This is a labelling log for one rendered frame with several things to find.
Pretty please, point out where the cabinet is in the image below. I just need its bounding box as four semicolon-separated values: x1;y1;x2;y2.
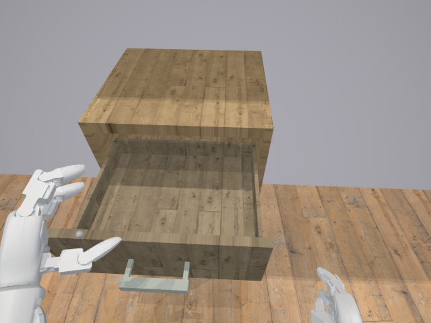
78;48;273;195

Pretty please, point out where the right robot hand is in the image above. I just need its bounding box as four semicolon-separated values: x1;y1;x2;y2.
311;267;363;323

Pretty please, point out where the robot left forearm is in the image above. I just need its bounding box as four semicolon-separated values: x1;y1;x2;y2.
0;285;46;323

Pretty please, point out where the left robot hand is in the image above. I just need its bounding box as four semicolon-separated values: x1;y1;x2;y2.
0;164;122;288

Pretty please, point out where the drawer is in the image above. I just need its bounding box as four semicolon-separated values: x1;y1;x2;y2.
47;138;273;281

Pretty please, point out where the handle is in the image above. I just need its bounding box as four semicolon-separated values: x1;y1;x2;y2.
118;259;190;294

